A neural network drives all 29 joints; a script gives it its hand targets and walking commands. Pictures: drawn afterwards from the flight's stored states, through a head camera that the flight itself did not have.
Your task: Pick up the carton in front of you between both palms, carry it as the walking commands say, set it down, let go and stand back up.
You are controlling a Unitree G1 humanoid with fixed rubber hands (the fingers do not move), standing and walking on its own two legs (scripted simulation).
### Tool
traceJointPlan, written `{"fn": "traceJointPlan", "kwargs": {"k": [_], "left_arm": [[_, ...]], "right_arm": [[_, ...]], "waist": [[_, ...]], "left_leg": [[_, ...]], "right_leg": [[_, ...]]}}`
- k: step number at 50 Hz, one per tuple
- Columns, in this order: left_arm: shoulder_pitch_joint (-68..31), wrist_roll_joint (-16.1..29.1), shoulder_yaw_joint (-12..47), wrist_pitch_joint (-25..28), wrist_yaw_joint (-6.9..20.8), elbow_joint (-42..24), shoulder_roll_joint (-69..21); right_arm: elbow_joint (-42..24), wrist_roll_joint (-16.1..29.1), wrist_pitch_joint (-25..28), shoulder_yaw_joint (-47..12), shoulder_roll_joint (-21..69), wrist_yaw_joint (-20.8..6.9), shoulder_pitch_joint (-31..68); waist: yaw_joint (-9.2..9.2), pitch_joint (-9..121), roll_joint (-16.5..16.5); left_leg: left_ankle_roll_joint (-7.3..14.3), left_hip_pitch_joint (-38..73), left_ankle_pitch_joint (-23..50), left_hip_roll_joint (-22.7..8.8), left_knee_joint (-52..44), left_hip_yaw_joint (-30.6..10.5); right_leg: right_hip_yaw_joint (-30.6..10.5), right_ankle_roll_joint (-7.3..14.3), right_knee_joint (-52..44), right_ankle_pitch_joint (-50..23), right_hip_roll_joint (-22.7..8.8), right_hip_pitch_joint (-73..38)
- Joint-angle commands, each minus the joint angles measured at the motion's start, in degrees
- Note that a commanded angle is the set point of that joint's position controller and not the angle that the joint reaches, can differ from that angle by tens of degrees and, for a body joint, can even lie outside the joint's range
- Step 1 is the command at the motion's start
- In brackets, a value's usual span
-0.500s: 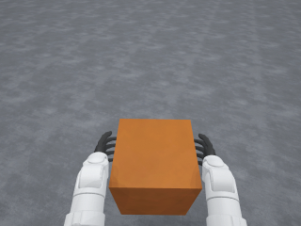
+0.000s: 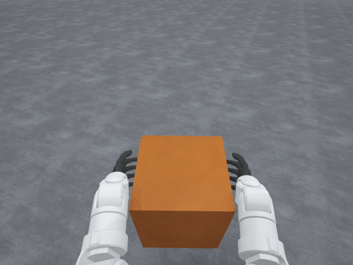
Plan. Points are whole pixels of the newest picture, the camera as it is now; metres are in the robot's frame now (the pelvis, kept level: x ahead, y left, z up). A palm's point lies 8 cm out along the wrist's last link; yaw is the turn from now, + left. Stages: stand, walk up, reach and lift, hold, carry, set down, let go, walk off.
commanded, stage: set down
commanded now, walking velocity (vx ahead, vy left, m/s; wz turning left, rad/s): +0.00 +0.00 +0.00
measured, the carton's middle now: (180, 194) +0.31 +0.00 -0.03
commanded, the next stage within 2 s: none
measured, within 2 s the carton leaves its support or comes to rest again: neither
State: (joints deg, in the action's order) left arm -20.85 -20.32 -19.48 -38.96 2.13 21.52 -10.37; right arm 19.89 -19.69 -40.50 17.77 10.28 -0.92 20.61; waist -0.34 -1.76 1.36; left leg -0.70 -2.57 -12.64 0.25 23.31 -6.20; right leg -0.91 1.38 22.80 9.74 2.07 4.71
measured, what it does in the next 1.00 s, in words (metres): lowers itself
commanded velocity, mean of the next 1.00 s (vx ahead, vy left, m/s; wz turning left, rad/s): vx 0.00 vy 0.00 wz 0.00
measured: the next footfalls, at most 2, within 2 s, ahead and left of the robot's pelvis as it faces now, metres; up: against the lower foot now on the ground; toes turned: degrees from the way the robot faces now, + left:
none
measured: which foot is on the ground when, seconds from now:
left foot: down 0.00-1.00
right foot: down 0.00-1.00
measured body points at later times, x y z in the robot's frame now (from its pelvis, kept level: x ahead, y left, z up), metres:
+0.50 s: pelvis -0.02 +0.03 -0.06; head +0.19 +0.01 +0.34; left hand +0.37 +0.15 -0.15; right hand +0.36 -0.15 -0.15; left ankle +0.02 +0.14 -0.74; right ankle +0.04 -0.10 -0.74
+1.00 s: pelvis -0.05 +0.02 -0.20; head +0.20 +0.00 +0.17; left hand +0.42 +0.15 -0.28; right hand +0.40 -0.15 -0.29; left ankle +0.02 +0.14 -0.74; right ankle +0.04 -0.10 -0.74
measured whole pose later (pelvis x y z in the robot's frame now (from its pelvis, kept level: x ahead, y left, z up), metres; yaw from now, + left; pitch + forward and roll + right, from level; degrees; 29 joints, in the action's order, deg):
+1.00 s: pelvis -0.05 +0.02 -0.20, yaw +0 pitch +44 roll +1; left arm -49.9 -13.6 -26.6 -14.0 -1.6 37.5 -3.2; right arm 34.1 -14.9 -14.8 27.8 4.9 1.9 48.4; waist -0.9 12.3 1.0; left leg -2.3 -99.9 -28.3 5.9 83.9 -4.3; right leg -5.2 -2.3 82.3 24.0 4.6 102.6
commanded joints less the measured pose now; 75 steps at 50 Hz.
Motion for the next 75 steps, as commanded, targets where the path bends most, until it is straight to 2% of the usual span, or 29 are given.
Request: {"fn": "traceJointPlan", "kwargs": {"k": [1, 6, 9, 12, 14, 18, 23, 26, 28, 33, 37, 44, 56, 64, 75], "left_arm": [[-33.41, 11.51, 23.42, 3.39, 14.51, 5.97, -49.12], [-36.05, 4.24, 12.68, 7.38, 11.48, 12.83, -43.37], [-33.88, 0.51, 7.81, 11.19, 9.58, 14.98, -38.89], [-30.53, -0.73, 6.38, 16.71, 8.26, 15.51, -35.9], [-29.94, 0.45, 8.52, 20.88, 7.75, 14.88, -36.52], [-33.0, 5.1, 17.66, 28.63, 7.3, 13.73, -41.77], [-37.91, 10.55, 29.48, 33.41, 5.91, 10.14, -47.28], [-38.99, 12.39, 33.3, 33.03, 5.26, 8.11, -48.34], [-39.74, 12.57, 33.76, 31.53, 5.63, 8.15, -48.67], [-43.95, 11.6, 29.74, 27.14, 7.32, 11.55, -48.41], [-48.01, 10.78, 25.84, 25.17, 8.35, 15.05, -47.32], [-55.0, 10.95, 22.23, 25.37, 8.81, 18.81, -44.6], [-65.62, 14.4, 22.26, 25.56, 8.7, 21.5, -41.42], [-71.29, 15.32, 21.49, 25.39, 8.44, 23.63, -39.19], [-77.92, 15.99, 20.81, 25.73, 7.56, 26.21, -35.65]], "right_arm": [[6.84, 12.5, 2.95, -23.57, 51.74, -14.15, 31.92], [13.63, 5.33, 7.3, -11.94, 44.22, -11.69, 35.13], [15.03, 1.44, 11.56, -6.89, 38.56, -10.49, 32.97], [14.89, 0.21, 17.17, -5.78, 34.5, -10.01, 30.46], [14.51, 1.04, 21.33, -7.93, 34.87, -10.08, 30.37], [14.71, 4.74, 29.03, -16.01, 40.1, -10.69, 33.52], [11.67, 9.41, 33.97, -26.29, 44.09, -11.2, 37.45], [10.09, 10.82, 33.65, -28.79, 44.6, -11.23, 38.23], [10.34, 10.97, 32.29, -28.71, 44.96, -11.73, 38.81], [13.51, 10.01, 27.99, -25.12, 45.72, -12.87, 43.18], [16.83, 9.14, 25.89, -21.87, 46.11, -12.83, 46.99], [19.36, 9.27, 25.78, -19.67, 45.99, -10.48, 53.67], [18.21, 12.71, 26.08, -21.7, 44.91, -6.04, 65.16], [18.77, 13.66, 26.27, -20.67, 42.36, -5.25, 71.62], [20.53, 14.65, 27.05, -17.89, 37.38, -5.95, 78.64]], "waist": [[0.02, 6.43, -3.09], [-0.59, 4.22, -1.51], [-0.97, 5.48, -1.11], [-1.04, 10.4, -0.88], [-0.74, 15.48, -0.89], [-0.96, 29.08, -0.4], [-1.54, 51.77, -0.49], [-2.14, 59.95, -0.26], [-2.32, 60.53, 0.16], [-1.98, 55.03, 0.41], [-1.66, 53.02, 0.03], [-1.16, 57.69, -1.07], [-0.88, 66.51, -2.45], [-1.23, 66.92, -1.86], [-2.3, 65.41, 0.06]], "left_leg": [[2.75, -10.17, -6.39, 4.94, -3.34, 2.83], [2.42, -16.24, -6.68, 5.0, 0.35, 2.97], [1.94, -21.0, -3.53, 5.43, 3.2, 3.0], [1.31, -25.68, 2.3, 6.1, 7.13, 3.12], [0.78, -28.15, 6.07, 6.56, 9.9, 3.25], [-0.52, -32.72, 13.15, 7.4, 17.01, 3.12], [-1.74, -37.06, 23.24, 7.65, 27.26, 3.24], [-2.24, -38.93, 24.49, 7.68, 31.47, 3.18], [-2.34, -42.18, 20.38, 7.89, 33.13, 3.44], [-1.88, -54.69, 5.11, 8.47, 36.12, 4.88], [-1.45, -62.47, -0.17, 8.81, 39.65, 5.54], [-1.25, -74.04, -2.32, 9.65, 47.93, 7.13], [-1.16, -86.64, -5.6, 10.54, 60.78, 9.42], [-1.12, -91.77, -6.49, 10.57, 67.17, 9.97], [-1.39, -95.99, -6.25, 10.15, 75.15, 10.12]], "right_leg": [[-4.44, -1.67, -4.94, 10.64, 0.29, -4.57], [-3.15, -1.14, -0.22, 7.94, 1.53, 0.0], [-2.3, -1.03, 3.96, 1.28, 2.28, 4.88], [-2.03, -1.27, 8.96, -6.46, 2.91, 10.43], [-1.93, -1.47, 12.45, -10.65, 3.64, 13.18], [-1.44, -1.48, 20.37, -16.72, 4.72, 18.53], [-0.45, -2.31, 30.49, -24.54, 5.25, 26.61], [0.22, -2.8, 34.26, -22.67, 5.7, 33.65], [0.8, -2.88, 35.97, -18.24, 5.9, 38.75], [1.64, -2.56, 39.53, -5.33, 6.08, 49.06], [1.86, -2.54, 42.83, -0.75, 6.15, 55.05], [1.91, -3.54, 49.98, -0.42, 6.51, 60.56], [3.19, -4.91, 61.73, 1.35, 7.2, 66.55], [4.33, -5.05, 68.55, 2.34, 7.11, 72.78], [5.8, -4.86, 77.65, 2.92, 6.51, 82.34]]}}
